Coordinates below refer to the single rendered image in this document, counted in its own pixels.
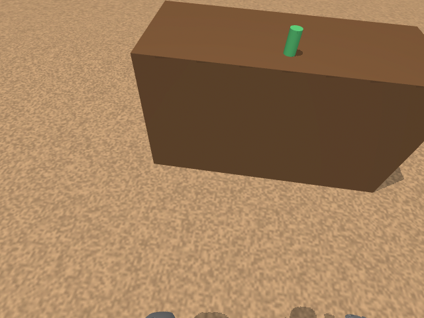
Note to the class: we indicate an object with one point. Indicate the can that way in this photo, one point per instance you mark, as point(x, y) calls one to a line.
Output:
point(292, 41)

